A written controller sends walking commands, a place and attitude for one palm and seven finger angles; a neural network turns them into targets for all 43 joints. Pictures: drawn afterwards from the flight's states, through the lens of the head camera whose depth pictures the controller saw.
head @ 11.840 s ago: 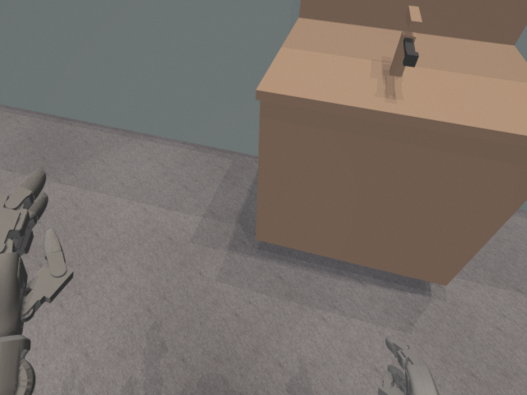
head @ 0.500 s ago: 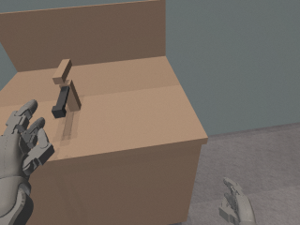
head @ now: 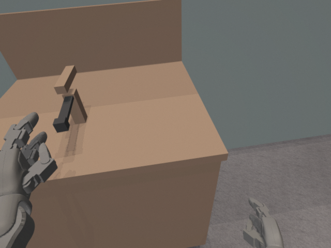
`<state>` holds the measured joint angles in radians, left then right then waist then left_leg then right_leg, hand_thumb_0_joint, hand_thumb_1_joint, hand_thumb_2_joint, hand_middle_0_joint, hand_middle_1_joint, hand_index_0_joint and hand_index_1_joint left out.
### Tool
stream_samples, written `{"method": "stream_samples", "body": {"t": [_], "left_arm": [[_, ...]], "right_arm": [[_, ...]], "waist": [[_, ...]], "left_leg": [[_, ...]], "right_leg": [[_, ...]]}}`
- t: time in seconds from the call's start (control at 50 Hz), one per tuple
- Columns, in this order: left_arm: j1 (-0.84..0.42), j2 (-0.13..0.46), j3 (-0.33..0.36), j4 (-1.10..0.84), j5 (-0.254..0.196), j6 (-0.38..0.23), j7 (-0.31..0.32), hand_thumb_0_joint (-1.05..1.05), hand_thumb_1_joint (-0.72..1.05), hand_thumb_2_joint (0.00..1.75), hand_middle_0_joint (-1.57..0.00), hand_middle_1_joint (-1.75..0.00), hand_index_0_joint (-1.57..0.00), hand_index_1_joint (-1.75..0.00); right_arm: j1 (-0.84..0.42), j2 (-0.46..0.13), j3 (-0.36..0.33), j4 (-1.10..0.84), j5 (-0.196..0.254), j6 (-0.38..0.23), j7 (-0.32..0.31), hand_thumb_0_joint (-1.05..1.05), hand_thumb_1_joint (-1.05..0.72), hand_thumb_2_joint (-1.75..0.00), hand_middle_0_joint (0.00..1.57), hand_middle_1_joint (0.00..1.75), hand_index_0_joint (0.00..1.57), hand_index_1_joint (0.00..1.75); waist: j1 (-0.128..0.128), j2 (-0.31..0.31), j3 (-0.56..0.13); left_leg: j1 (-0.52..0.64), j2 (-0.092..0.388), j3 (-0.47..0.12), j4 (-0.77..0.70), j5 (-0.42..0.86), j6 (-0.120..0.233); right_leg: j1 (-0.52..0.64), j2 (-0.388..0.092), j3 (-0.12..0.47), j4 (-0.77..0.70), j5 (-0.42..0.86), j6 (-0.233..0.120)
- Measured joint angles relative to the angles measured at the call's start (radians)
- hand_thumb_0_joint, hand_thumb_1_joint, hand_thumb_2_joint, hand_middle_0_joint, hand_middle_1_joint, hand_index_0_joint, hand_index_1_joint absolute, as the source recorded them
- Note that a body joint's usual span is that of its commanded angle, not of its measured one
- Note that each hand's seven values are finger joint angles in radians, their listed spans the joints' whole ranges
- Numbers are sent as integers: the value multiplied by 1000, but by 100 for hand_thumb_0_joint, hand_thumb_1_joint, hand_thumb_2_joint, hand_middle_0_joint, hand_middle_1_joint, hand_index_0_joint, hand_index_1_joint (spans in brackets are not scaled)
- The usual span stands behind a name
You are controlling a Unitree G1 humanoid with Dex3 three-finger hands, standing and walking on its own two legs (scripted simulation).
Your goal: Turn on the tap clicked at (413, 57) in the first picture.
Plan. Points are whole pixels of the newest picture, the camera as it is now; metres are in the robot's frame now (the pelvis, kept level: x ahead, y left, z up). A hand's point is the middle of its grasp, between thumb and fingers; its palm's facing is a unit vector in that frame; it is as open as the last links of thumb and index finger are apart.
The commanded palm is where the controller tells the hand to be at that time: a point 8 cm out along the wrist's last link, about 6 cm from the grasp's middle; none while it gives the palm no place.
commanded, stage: reach beside the lever's end, fingers flat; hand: left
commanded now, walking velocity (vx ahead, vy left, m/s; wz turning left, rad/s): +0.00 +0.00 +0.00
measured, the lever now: (61, 124) +0.34 +0.33 +0.16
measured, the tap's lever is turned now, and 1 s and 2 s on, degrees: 4 4 4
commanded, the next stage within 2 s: none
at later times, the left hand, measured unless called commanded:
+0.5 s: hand (43, 157) +0.21 +0.28 +0.19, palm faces +0.51 -0.85 -0.12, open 7.4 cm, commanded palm +0.17 +0.32 +0.19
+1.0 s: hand (46, 146) +0.25 +0.31 +0.17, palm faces +0.52 -0.84 -0.12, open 7.6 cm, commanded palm +0.21 +0.36 +0.17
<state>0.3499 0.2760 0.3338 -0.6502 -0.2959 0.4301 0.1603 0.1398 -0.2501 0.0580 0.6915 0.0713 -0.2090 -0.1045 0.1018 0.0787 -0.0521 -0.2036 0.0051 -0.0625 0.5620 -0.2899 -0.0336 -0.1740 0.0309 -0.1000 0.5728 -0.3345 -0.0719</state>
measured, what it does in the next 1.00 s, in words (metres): stands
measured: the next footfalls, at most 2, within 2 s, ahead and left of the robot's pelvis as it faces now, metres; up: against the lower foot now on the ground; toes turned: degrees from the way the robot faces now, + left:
none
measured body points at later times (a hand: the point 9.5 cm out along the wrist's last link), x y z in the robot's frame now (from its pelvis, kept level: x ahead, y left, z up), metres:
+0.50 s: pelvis +0.00 +0.01 +0.00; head -0.04 -0.02 +0.45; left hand +0.18 +0.32 +0.19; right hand +0.20 -0.21 -0.07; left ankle +0.01 +0.15 -0.73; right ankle -0.01 -0.06 -0.73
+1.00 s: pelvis +0.00 +0.01 +0.00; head -0.02 -0.01 +0.45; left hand +0.22 +0.35 +0.18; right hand +0.20 -0.21 -0.08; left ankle +0.01 +0.15 -0.73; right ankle -0.01 -0.06 -0.73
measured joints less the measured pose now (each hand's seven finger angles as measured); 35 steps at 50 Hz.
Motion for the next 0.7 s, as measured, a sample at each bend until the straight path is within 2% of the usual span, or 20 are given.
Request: {"method": "stream_samples", "body": {"t": [0.44,0.7], "left_arm": [[-93,21,58,182,5,-65,-31,1,90,90,-20,-30,-20,-29],[-168,15,30,270,31,-93,-19,1,90,90,-19,-27,-19,-26]], "right_arm": [[16,6,-6,10,1,-17,-16,1,-90,-90,20,30,20,30],[12,10,-3,16,-3,-12,-21,1,-90,-90,20,30,20,30]], "waist": [[-10,-13,14],[-18,-16,31]], "left_leg": [[-7,-7,10,-19,16,10],[-8,-15,15,-32,27,18]], "right_leg": [[-9,-7,10,-19,20,11],[-13,-16,14,-28,29,18]]}}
